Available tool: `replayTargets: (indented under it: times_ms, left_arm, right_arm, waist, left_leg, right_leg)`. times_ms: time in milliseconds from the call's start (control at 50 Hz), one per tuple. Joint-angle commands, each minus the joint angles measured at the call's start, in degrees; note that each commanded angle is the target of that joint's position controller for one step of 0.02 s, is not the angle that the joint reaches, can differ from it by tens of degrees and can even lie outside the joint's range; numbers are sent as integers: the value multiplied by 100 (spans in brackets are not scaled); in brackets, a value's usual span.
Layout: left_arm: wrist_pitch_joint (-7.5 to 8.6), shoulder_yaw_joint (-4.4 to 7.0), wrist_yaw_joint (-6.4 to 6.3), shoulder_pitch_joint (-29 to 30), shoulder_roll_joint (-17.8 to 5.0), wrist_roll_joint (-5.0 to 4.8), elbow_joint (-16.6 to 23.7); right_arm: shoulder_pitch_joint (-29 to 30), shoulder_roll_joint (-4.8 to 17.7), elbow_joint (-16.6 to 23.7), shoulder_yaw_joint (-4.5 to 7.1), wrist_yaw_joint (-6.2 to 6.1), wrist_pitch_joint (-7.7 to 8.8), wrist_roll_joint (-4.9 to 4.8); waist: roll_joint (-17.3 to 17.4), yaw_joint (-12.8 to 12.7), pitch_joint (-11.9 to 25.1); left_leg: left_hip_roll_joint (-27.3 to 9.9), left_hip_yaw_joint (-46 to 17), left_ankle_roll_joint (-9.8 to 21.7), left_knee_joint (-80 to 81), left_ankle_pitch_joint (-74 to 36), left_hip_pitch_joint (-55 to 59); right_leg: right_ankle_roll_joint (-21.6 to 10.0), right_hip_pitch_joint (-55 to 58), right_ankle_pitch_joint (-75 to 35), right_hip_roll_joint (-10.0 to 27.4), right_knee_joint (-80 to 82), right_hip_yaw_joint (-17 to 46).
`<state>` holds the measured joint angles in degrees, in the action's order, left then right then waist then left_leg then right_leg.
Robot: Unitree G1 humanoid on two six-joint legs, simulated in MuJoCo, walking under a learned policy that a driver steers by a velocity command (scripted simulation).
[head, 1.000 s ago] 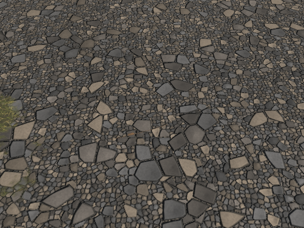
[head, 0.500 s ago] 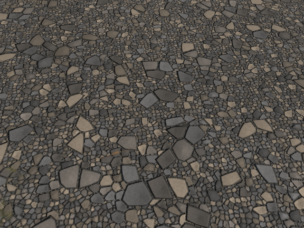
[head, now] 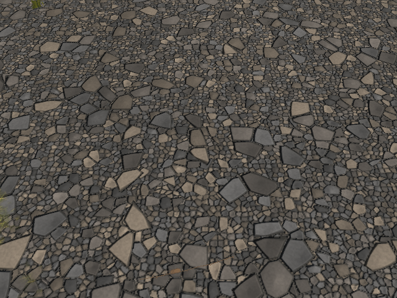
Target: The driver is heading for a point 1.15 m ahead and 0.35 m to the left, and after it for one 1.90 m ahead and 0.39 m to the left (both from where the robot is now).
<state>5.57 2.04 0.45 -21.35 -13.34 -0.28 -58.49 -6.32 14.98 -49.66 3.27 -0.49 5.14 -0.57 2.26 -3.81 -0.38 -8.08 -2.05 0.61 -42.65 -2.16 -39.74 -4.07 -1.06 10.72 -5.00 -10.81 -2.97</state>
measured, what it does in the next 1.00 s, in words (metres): walks ahead: left foot, then right foot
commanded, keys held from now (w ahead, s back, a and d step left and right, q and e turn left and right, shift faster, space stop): w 0.64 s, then w+q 0.36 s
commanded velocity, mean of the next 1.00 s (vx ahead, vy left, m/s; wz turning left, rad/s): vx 0.50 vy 0.00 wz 0.11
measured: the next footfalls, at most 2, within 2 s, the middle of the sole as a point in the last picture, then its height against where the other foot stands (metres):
left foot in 0.18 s outside the picture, level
right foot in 0.76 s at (249, 268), level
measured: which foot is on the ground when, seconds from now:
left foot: up 0.00-0.16, down 0.18-0.76, up 0.78-1.00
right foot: down 0.00-0.20, up 0.22-0.74, down 0.76-1.00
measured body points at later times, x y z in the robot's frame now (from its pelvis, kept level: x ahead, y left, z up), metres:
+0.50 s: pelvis +0.29 +0.07 +0.00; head +0.31 +0.07 +0.45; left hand +0.44 +0.33 -0.12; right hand +0.30 -0.20 -0.13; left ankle +0.27 +0.14 -0.75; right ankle +0.42 -0.12 -0.68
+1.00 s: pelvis +0.57 -0.01 +0.00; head +0.59 -0.01 +0.45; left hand +0.58 +0.27 -0.13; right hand +0.70 -0.27 -0.13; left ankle +0.60 +0.17 -0.66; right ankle +0.58 -0.09 -0.75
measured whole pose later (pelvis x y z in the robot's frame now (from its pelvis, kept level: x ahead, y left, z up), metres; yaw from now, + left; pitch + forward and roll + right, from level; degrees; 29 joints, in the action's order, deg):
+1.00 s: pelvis +0.57 -0.01 +0.00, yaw +8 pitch +0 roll -2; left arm 6.4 4.0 0.5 -14.9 -13.8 0.8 -55.5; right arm -13.0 16.1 -51.2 4.9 -0.9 2.4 -1.9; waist 2.9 -1.8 -1.2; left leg -6.5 -3.6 2.2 -61.9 12.4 -36.1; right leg -3.0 -7.9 9.9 -1.6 -17.2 -9.5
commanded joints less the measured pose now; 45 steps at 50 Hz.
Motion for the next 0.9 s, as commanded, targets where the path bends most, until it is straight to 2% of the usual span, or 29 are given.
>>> replayTargets:
  times_ms: [20,80,120,160,180,200,220,240,260,280,300,320,340,380,420,460,540,620,660,700,720,740,760,780,800,820,840,860,900]
  left_arm:
    - [42,168,-72,-97,-956,-65,226]
    - [-61,192,-93,-392,-969,-92,85]
    - [-131,232,-112,-376,-1033,-91,69]
    - [-195,262,-113,-157,-1129,-62,139]
    - [-229,215,-107,-78,-1018,-22,191]
    - [-222,110,-106,-155,-809,83,344]
    - [-91,-121,-27,-942,48,36,307]
    - [52,8,-7,-583,-577,-108,261]
    - [144,107,8,-1,-933,-247,465]
    - [172,111,-33,321,-927,-238,535]
    - [149,150,-66,476,-874,-143,549]
    - [77,166,-69,362,-766,-105,531]
    - [0,158,-71,263,-620,-96,498]
    - [-110,158,-86,294,-487,-78,512]
    - [-150,178,-101,734,-521,-30,678]
    - [-136,187,-89,1167,-507,0,822]
    - [-67,136,-22,1953,-386,-27,1033]
    - [-22,99,85,2568,-405,-80,1263]
    - [26,111,153,2735,-477,-86,1389]
    - [80,177,184,2468,-643,-89,1376]
    - [106,257,172,2017,-789,-85,1268]
    - [117,406,126,1083,-1056,-74,981]
    - [120,532,58,-23,-1491,24,770]
    - [69,613,70,-414,-1877,48,621]
    - [70,452,67,-337,-1260,15,668]
    - [90,362,43,172,-976,-1,757]
    - [106,304,41,641,-807,12,836]
    - [123,261,55,945,-628,32,843]
    - [155,236,63,1141,-495,109,782]
  right_arm:
    - [617,139,425,-36,92,76,-34]
    - [1021,206,645,-54,204,112,-66]
    - [992,331,719,-25,268,142,-73]
    - [311,606,583,102,271,158,-73]
    - [-658,869,287,249,235,151,-72]
    - [-1751,1309,68,367,177,129,5]
    - [-2075,1605,-97,425,226,100,39]
    - [-1970,999,-42,254,232,113,21]
    - [-1423,792,56,181,214,132,12]
    - [-920,695,167,137,214,141,35]
    - [-660,570,195,106,234,153,75]
    - [-575,457,173,70,248,174,124]
    - [-586,401,129,61,266,182,116]
    - [-746,505,13,84,241,204,81]
    - [-925,660,-78,126,170,187,81]
    - [-1102,691,-156,130,102,139,69]
    - [-1431,758,-306,131,32,91,17]
    - [-1818,786,-537,153,15,6,-19]
    - [-1887,815,-608,182,-13,-54,-44]
    - [-1780,896,-599,216,-35,-110,-64]
    - [-1622,951,-552,227,-38,-136,-65]
    - [-1522,840,-495,179,-33,-156,-36]
    - [-1512,614,-323,74,-30,-150,53]
    - [-2335,-237,-312,-151,17,-42,5]
    - [-2053,408,-398,-6,15,50,-150]
    - [-1545,749,-227,103,5,91,-263]
    - [-1286,725,-175,115,-38,82,-244]
    - [-1152,655,-160,155,-71,38,-168]
    - [-1377,376,-189,175,-55,-121,-158]
  waist:
    - [-419,-12,-491]
    - [-416,-71,-576]
    - [-489,63,-470]
    - [-681,505,17]
    - [-625,962,612]
    - [-47,1279,1511]
    - [1512,834,2241]
    - [910,1023,2047]
    - [647,927,1186]
    - [131,742,730]
    - [-62,588,402]
    - [65,399,358]
    - [117,319,313]
    - [110,247,141]
    - [40,311,-59]
    - [34,413,-162]
    - [82,652,-313]
    - [88,823,-491]
    - [108,783,-522]
    - [208,543,-359]
    - [282,260,-96]
    - [203,-169,484]
    - [-308,-529,1402]
    - [-1877,-143,2217]
    - [-1398,-336,2099]
    - [-1154,-256,1212]
    - [-763,-70,765]
    - [-654,77,407]
    - [-828,356,203]
  left_leg:
    - [223,232,-26,789,-542,335]
    - [288,156,100,1183,-199,75]
    - [368,173,246,1352,247,227]
    - [689,435,447,1442,593,1365]
    - [802,516,628,1483,486,2679]
    - [-238,-670,1011,1308,435,4540]
    - [-1469,-3486,1905,2019,1697,6405]
    - [-1362,-3887,1684,2482,2162,6249]
    - [-1204,-2997,1431,2582,1793,5476]
    - [-1009,-2298,1332,2737,1037,4603]
    - [-810,-1797,1288,2912,485,3922]
    - [-641,-1449,1226,3075,248,3542]
    - [-533,-1248,1242,3231,170,3344]
    - [-470,-914,1315,3440,-52,3097]
    - [-471,-742,1351,3599,-127,3121]
    - [-405,-563,1279,3671,-93,3245]
    - [-211,-155,1081,3727,83,3322]
    - [-466,-151,1070,3516,46,3981]
    - [-653,-275,1023,3260,-208,4320]
    - [-722,-417,936,2880,-821,4445]
    - [-618,-376,859,2401,-1630,4350]
    - [-292,-197,706,1403,-2025,3970]
    - [125,64,485,-330,-661,2770]
    - [1117,163,106,-2313,3116,521]
    - [894,-616,153,-3079,3594,-14]
    - [621,-552,227,-3222,3122,-365]
    - [322,-418,228,-3041,2582,-177]
    - [160,-398,216,-2752,2234,57]
    - [-31,-421,227,-2479,1876,605]
  right_leg:
    - [-771,-511,-1082,1522,557,703]
    - [-731,267,-1308,1828,240,769]
    - [-634,664,-1820,1992,-89,800]
    - [-483,713,-3501,1891,-944,653]
    - [-327,371,-3957,1578,-2064,432]
    - [-138,-877,-2437,1210,-3892,186]
    - [213,-3183,1654,87,-5823,308]
    - [89,-3790,2176,330,-6483,1099]
    - [-6,-4113,1694,623,-6537,995]
    - [6,-3899,1147,931,-6292,822]
    - [44,-3678,833,1106,-5958,768]
    - [56,-3313,615,1267,-5731,805]
    - [92,-3135,525,1299,-5557,777]
    - [186,-3195,370,1354,-5216,685]
    - [303,-3621,-107,1401,-4677,654]
    - [376,-3884,-715,1385,-4009,621]
    - [382,-3624,-1684,1149,-2693,386]
    - [294,-3755,-1537,1024,-2115,348]
    - [172,-3757,-1172,990,-1916,403]
    - [66,-3212,-765,843,-1733,356]
    - [-15,-2480,-669,665,-1624,214]
    - [-163,-1147,-794,595,-1605,156]
    - [-514,704,-806,1572,-1819,1167]
    - [-1364,2634,132,2958,-1235,3740]
    - [-1242,2359,833,2867,-771,4167]
    - [-938,1596,719,2709,-643,3257]
    - [-773,766,333,2511,-466,2572]
    - [-666,80,-13,2309,-239,2027]
    - [-579,-606,-328,2076,114,1307]
Keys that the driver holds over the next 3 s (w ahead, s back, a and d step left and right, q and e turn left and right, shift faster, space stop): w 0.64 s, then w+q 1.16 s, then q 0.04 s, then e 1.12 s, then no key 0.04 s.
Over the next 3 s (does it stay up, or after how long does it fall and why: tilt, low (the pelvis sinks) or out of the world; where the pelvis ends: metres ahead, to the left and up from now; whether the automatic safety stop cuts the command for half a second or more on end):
stays up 1.16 0.21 -0.01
